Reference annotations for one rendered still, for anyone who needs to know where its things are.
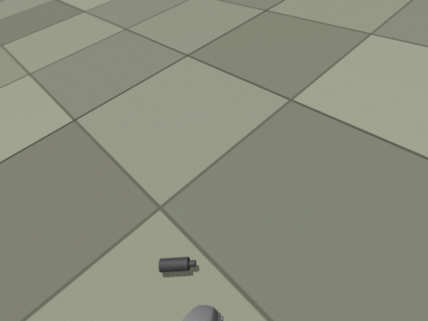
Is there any bottle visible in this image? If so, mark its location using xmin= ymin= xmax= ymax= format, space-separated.
xmin=158 ymin=257 xmax=196 ymax=272

